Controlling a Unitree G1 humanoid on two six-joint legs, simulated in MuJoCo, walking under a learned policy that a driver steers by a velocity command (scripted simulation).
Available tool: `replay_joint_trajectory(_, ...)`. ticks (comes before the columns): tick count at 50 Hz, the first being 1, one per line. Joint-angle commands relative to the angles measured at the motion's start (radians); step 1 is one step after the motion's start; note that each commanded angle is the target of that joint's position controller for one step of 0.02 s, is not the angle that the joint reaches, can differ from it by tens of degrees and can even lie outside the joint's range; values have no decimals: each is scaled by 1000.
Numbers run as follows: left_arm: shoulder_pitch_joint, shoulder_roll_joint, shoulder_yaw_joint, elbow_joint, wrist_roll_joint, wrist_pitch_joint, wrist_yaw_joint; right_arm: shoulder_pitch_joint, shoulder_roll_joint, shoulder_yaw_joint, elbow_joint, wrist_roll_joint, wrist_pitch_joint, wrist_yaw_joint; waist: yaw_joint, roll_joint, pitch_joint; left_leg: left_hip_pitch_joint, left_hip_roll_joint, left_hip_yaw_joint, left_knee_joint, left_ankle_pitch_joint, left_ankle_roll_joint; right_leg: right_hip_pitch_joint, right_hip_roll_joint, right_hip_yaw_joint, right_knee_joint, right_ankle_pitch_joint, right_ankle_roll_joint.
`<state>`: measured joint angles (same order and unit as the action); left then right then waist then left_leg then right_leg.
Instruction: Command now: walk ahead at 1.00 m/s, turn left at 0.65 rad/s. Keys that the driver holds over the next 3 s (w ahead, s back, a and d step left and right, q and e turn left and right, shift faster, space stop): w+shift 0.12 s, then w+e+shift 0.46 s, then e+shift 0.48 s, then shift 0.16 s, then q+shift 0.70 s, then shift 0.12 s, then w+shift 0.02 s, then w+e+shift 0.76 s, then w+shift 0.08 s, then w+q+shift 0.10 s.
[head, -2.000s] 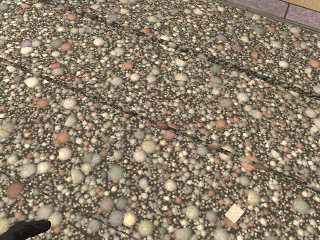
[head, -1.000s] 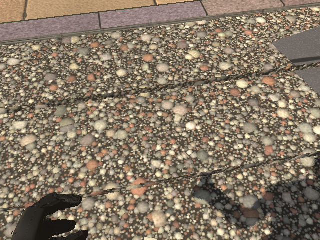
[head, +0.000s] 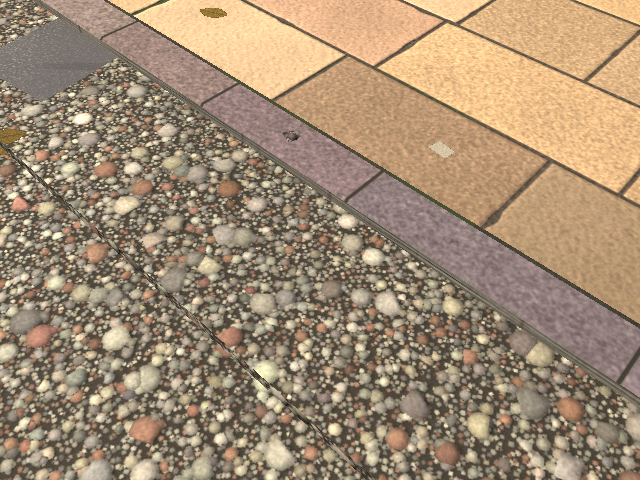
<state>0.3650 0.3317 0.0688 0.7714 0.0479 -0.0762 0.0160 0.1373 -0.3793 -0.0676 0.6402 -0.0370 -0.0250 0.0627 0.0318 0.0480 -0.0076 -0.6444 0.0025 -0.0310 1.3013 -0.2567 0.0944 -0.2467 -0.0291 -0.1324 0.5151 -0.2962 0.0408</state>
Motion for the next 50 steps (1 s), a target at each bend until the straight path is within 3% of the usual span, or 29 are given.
replay_joint_trajectory(1, -32, 40, -5, -36, -4, -50, -14, -33, 53, 43, -124, 2, 10, 21, -65, -109, 66, -172, 84, -123, -63, 68, -15, 24, -273, 282, -411, -80, -166)
replay_joint_trajectory(4, -5, 78, 1, -8, -3, -60, -20, -139, 15, 49, -150, 3, 6, 37, -53, -64, 121, -86, 63, -24, -326, 176, -9, 21, -217, 68, -505, 86, -143)
replay_joint_trajectory(6, 54, 105, 5, 20, -13, -55, -24, -218, 42, 63, -157, 0, -5, 51, -14, -45, 151, 45, 33, 75, -503, 215, 19, 31, -205, -15, -555, 217, -136)
replay_joint_trajectory(8, 109, 152, 10, 51, -20, -42, -23, -235, 35, 64, -153, -6, -13, 45, -12, -86, 132, 136, -10, 128, -601, 138, 43, 145, -219, -38, -476, 617, -148)
replay_joint_trajectory(10, 125, 213, 16, 73, -22, -24, -18, -76, -8, 43, -105, -22, -22, 19, -110, -159, -11, 354, -78, 149, -648, 18, 67, 242, -233, -26, -169, 1126, -146)
replay_joint_trajectory(11, 103, 226, 17, 70, -35, -15, -13, 143, -35, 23, -34, -22, -30, 1, -224, -164, -120, 624, -88, 123, -743, 66, 71, 162, -208, -22, 89, 1137, -139)
replay_joint_trajectory(12, 90, 176, 4, 43, -40, -19, -18, 303, -111, -5, 17, -44, -33, -24, -288, -134, -236, 938, 48, -19, -702, -15, 58, -86, -151, 9, 410, 792, -135)
replay_joint_trajectory(13, 154, -19, -33, -21, -52, -22, -38, 308, -228, -27, 15, -61, -45, -46, -160, 173, -354, 1156, 392, -481, -784, -171, 55, -418, -1, 94, 805, -226, -115)
replay_joint_trajectory(14, 97, 66, -16, -42, -69, -18, -22, 345, -225, -39, 1, -41, -45, -57, -214, 96, -470, 1098, 461, -703, -937, -164, 57, -475, 27, 241, 961, -145, -136)
replay_joint_trajectory(15, 8, 81, -6, -55, -66, -14, -18, 282, -155, -24, 35, -31, -50, -58, -170, 11, -270, 938, 397, -530, -942, -119, 53, -532, -22, 236, 948, -14, -140)
replay_joint_trajectory(16, -6, 43, -19, -47, -57, -14, -28, 220, -89, -8, 50, -20, -60, -53, -120, -4, -116, 761, 348, -401, -973, -57, 52, -524, -61, 206, 884, 44, -133)
replay_joint_trajectory(19, 67, -15, -23, 3, -34, 39, -55, 168, 9, 19, 78, -2, -81, -51, -18, 58, -35, 535, 275, -176, -1071, 50, 24, -420, -99, 193, 891, 78, -104)
replay_joint_trajectory(21, -10, -38, -20, -19, -32, 66, -60, 193, 40, 24, 117, 17, -104, -42, -2, 29, 31, 524, 263, -75, -1111, 127, 7, -525, -112, 189, 932, 84, -107)
replay_joint_trajectory(24, -191, -64, -35, -94, -29, 83, -64, 233, 68, 31, 158, 12, -112, -42, -6, 18, 112, 513, 222, 107, -1167, 293, -37, -655, -99, 142, 922, 124, -120)
replay_joint_trajectory(26, -254, -70, -50, -136, -34, 87, -69, 250, 53, 33, 174, 5, -114, -52, 7, 42, 136, 532, 201, 212, -1180, 503, -51, -664, -89, 99, 837, 158, -143)
replay_joint_trajectory(29, -311, -48, -65, -152, -32, 76, -78, 216, 26, 41, 173, 14, -110, -75, 32, -39, 145, 527, 142, 340, -1172, 927, -80, -462, -5, -66, 542, 195, -197)
replay_joint_trajectory(30, -252, -25, -60, -121, -41, 81, -86, 206, -17, 34, 156, 17, -116, -97, 52, -24, 38, 538, 146, 345, -1074, 1317, -77, -269, 79, -119, 510, 205, -200)
replay_joint_trajectory(31, -172, -26, -60, -118, -33, 75, -87, 204, -92, 17, 145, 18, -121, -102, 97, 44, 26, 559, 189, 329, -912, 1542, -90, -195, 101, -125, 453, 163, -205)
replay_joint_trajectory(33, 242, 68, -9, -5, -18, 60, -59, 106, -154, -13, 117, 29, -93, -98, 272, 67, -149, 517, 234, 255, -373, 1448, -92, 179, 148, -8, 285, 187, -259)
replay_joint_trajectory(34, 218, 124, 20, 18, -30, 47, -42, 111, -65, 0, 125, 45, -75, -76, 231, -102, -113, 368, 50, 256, 21, 415, -113, 298, 107, 136, 62, 382, -295)
replay_joint_trajectory(35, 100, 275, 55, -9, -20, 59, -34, 230, 58, 35, 49, 12, -75, -74, 34, -349, -125, -9, -109, 176, 458, -263, -166, 469, -122, 539, 142, 1206, -395)
replay_joint_trajectory(36, 22, 275, 52, -142, -30, 37, -35, 233, -11, 45, -30, 21, -131, -59, 50, -315, -424, -72, -110, -164, 489, -263, -134, 610, -237, 895, -57, 834, -505)
replay_joint_trajectory(37, -32, 221, 51, -170, -41, 24, -42, 146, -57, 31, -44, 51, -141, -63, 43, -117, -331, -92, -92, -166, 441, -237, -121, 499, -227, 925, -149, 564, -492)
replay_joint_trajectory(38, -96, 171, 41, -172, -66, 12, -45, 91, -39, 28, -64, 50, -137, -73, -23, 58, -137, -131, -63, -145, 354, -201, -123, 298, -186, 866, -193, 438, -445)
replay_joint_trajectory(39, -159, 121, 25, -185, -79, 4, -44, 92, -36, 26, -58, 38, -121, -80, -77, 129, -63, -103, -17, -138, 302, -176, -130, 145, -157, 788, -209, 441, -410)
replay_joint_trajectory(41, -203, 102, 27, -201, -72, -1, -31, 84, -48, 11, -76, 23, -85, -90, -115, 87, 21, 9, 27, -121, 111, -152, -151, -77, -54, 599, -221, 600, -351)
replay_joint_trajectory(43, -207, 96, 31, -193, -85, 15, -5, -11, 17, 22, -120, 5, -74, -99, -100, 60, 38, 108, 0, -38, -205, -101, -171, -200, 82, 426, -186, 782, -284)
replay_joint_trajectory(46, -149, 133, 58, -175, -94, 74, 44, -91, 85, 40, -142, 26, -61, -106, -44, -20, -121, 188, -110, -10, -521, 102, -195, -94, 150, 386, -79, 879, -168)
replay_joint_trajectory(50, -154, 95, 58, -206, -88, 119, 60, -155, 23, 13, -139, 47, -54, -89, -10, -168, -150, 289, -145, -68, -782, 282, -192, -38, 138, 513, 4, 566, -78)
